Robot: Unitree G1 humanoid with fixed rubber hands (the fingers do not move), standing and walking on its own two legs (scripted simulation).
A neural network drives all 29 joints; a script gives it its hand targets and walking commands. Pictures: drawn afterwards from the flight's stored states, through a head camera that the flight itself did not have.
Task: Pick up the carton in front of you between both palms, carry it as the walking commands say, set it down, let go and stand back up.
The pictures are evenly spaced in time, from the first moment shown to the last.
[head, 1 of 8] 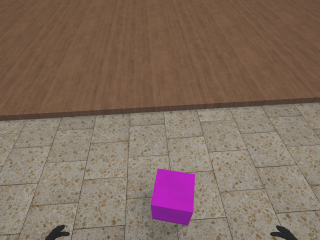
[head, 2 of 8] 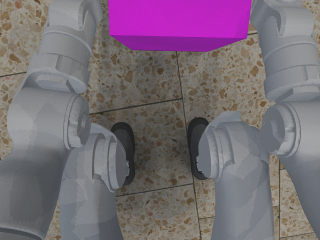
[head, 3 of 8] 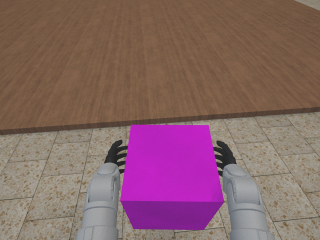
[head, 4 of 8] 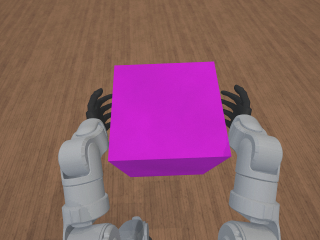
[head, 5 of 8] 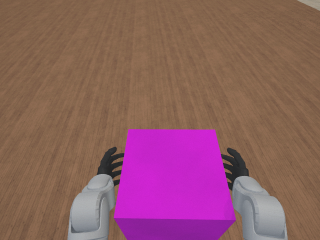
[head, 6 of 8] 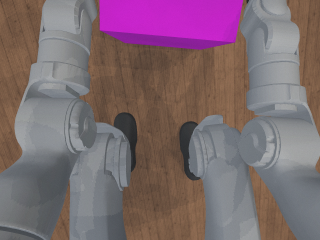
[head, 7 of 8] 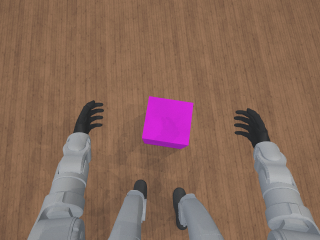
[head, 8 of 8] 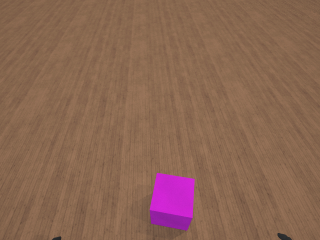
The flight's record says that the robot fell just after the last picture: no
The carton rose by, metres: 0.80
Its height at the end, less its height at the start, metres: +0.06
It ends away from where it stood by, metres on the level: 2.53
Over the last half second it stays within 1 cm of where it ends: yes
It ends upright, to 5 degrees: yes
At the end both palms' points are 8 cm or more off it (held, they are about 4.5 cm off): yes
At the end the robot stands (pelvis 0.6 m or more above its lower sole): yes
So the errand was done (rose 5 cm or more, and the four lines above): yes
